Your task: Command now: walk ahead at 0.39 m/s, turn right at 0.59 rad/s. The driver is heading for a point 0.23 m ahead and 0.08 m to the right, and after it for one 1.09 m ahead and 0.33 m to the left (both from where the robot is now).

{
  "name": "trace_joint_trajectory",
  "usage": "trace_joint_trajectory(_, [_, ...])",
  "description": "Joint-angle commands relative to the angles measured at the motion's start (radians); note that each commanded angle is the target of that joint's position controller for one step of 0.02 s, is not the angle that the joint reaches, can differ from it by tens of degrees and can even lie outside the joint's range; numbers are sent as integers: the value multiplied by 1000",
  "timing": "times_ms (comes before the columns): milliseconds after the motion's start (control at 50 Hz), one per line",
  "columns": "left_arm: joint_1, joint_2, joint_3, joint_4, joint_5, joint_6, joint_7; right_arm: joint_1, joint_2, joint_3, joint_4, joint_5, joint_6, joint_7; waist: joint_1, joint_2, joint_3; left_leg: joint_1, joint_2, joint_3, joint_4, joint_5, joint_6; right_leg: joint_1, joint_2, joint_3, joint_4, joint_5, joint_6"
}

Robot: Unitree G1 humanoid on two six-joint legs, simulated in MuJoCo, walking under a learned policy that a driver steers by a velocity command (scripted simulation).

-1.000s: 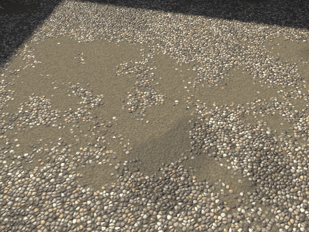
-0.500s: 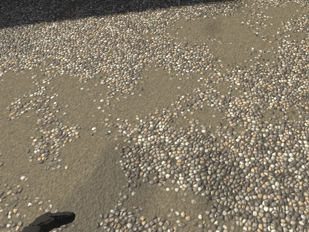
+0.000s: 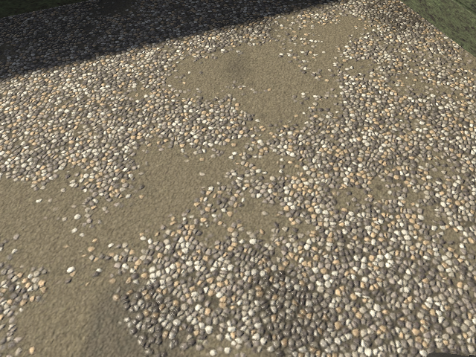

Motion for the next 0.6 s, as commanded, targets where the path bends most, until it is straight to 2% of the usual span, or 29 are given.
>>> trace_joint_trajectory(20, [-95, 50, 4, -98, -1, -15, -3, 141, -143, -51, -41, -8, -27, -5, -128, -27, -78, 440, 167, -84, -113, 20, 67, -247, -135, 196, 79, -344, -57])
trace_joint_trajectory(40, [-92, 5, -8, -123, -14, -21, -3, 197, -215, -63, -45, -47, -13, -11, -115, 185, -99, 548, 350, -343, -185, -69, 160, -426, -6, -11, 328, -353, -10])
trace_joint_trajectory(60, [-96, 92, 12, -151, -3, -33, -8, 197, -217, -71, -50, -54, -13, -4, -88, 255, -47, 506, 479, -527, -208, -14, 247, -557, -69, -28, 462, -370, 9])
trace_joint_trajectory(80, [-80, 148, 28, -132, 11, -32, -14, 149, -158, -57, -72, -35, -11, -7, -72, 178, -18, 474, 462, -449, -186, 100, 253, -559, -125, -44, 552, -316, 42])
trace_joint_trajectory(100, [-66, 149, 32, -104, 22, -25, -13, 131, -110, -42, -80, -29, -5, -8, -69, 121, -17, 438, 389, -349, -170, 196, 225, -517, -133, -63, 598, -272, 68])
trace_joint_trajectory(140, [-51, 97, 23, -88, 25, -19, -13, 107, -94, -27, -76, -27, 9, -3, -43, 115, -7, 365, 314, -226, -168, 412, 198, -461, -135, -81, 622, -195, 97])
trace_joint_trajectory(180, [-52, 31, 2, -74, 27, -26, -20, 90, -78, -14, -57, -32, 9, 5, -16, 121, -12, 264, 246, -103, -174, 596, 192, -329, -148, -141, 517, -111, 115])
trace_joint_trajectory(220, [-114, -3, -14, -77, 35, -37, -26, 70, -103, -20, -52, -15, 20, 8, -28, 151, -20, 196, 183, -27, -163, 663, 176, -183, -153, -212, 336, -26, 128])
trace_joint_trajectory(240, [-155, -3, -14, -83, 34, -42, -28, 92, -125, -27, -44, -5, 26, 9, -45, 167, -26, 197, 173, -25, -155, 673, 174, -136, -143, -226, 269, 5, 132])
trace_joint_trajectory(280, [-199, 26, -5, -88, 23, -47, -29, 142, -162, -38, -30, 3, 34, 10, -66, 184, -35, 246, 190, -62, -131, 656, 181, -109, -124, -230, 177, 30, 132])
trace_joint_trajectory(320, [-224, 44, 2, -94, 17, -52, -29, 161, -176, -43, -31, 12, 43, 7, -71, 183, -24, 283, 207, -115, -103, 598, 187, -94, -115, -227, 86, 32, 114])
trace_joint_trajectory(360, [-191, 54, 11, -85, 19, -57, -28, 142, -169, -43, -45, 24, 51, 1, -34, 172, -28, 260, 192, -154, -54, 484, 162, 28, -118, -222, -89, 157, 77])
trace_joint_trajectory(380, [-171, 87, 21, -86, 30, -59, -22, 148, -147, -39, -53, 22, 49, -3, -29, 144, -57, 201, 163, -153, -8, 401, 122, 156, -177, -175, -116, 286, 46])
trace_joint_trajectory(400, [-105, 156, 38, -91, 52, -56, -8, 151, -96, -25, -81, -2, 39, -1, -21, 26, -148, 54, 101, -106, 133, 208, 69, 379, -338, -73, -20, 645, -19])
trace_joint_trajectory(420, [-58, 182, 48, -76, 49, -40, 1, 231, -55, -5, -85, -6, 34, 0, -22, -187, -237, -156, 18, -13, 303, -197, 8, 570, -521, 62, 35, 833, -162])
trace_joint_trajectory(440, [-3, 135, 40, -57, 42, -29, -1, 193, -96, -13, -95, 5, 42, 1, 21, -273, -244, -250, 13, 25, 492, -507, -30, 538, -610, 163, -24, 817, -245])
trace_joint_trajectory(460, [-13, 113, 33, -60, 42, -26, -1, 166, -151, -35, -100, 15, 57, 1, 26, -194, -200, -295, 38, 19, 652, -497, -44, 487, -587, 129, -51, 716, -243])
trace_joint_trajectory(480, [-71, 97, 27, -68, 35, -25, 2, 160, -141, -38, -95, 13, 78, -3, 2, -144, -155, -308, 59, 21, 705, -434, -54, 419, -540, 62, -64, 626, -205])
trace_joint_trajectory(500, [-134, 91, 25, -70, 24, -24, 2, 175, -129, -37, -92, 7, 98, -7, -26, -130, -106, -287, 78, 20, 673, -371, -64, 327, -505, 2, -95, 529, -174])
trace_joint_trajectory(540, [-210, 105, 28, -66, 30, -17, 2, 185, -88, -27, -97, 1, 127, -11, -60, -144, -58, -171, 74, 71, 604, -276, -74, 164, -452, -102, -138, 457, -146])
trace_joint_trajectory(580, [-253, 113, 30, -64, 32, -12, 3, 174, -70, -19, -114, 1, 133, -4, -71, -165, -51, -72, 73, 105, 490, -203, -61, 90, -424, -188, -145, 418, -129])
trace_joint_trajectory(600, [-251, 121, 32, -60, 29, -12, 4, 154, -74, -16, -128, 2, 131, 4, -63, -175, -57, -45, 78, 108, 427, -162, -50, 91, -432, -199, -145, 397, -126])
Velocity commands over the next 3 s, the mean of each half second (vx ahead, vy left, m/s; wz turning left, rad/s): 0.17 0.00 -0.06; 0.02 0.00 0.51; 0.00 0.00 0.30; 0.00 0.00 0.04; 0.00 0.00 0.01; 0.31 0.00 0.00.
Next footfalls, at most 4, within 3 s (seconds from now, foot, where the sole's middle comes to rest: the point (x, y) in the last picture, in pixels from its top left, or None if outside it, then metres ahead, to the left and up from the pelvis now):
0.02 left None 0.09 0.13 -0.78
0.38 right None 0.19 -0.13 -0.78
0.72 left None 0.11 0.16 -0.78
1.26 right None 0.22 -0.07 -0.78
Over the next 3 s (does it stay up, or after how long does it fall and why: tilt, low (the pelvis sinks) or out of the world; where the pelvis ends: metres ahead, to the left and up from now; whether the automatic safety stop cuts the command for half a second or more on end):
stays up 0.24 0.10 0.01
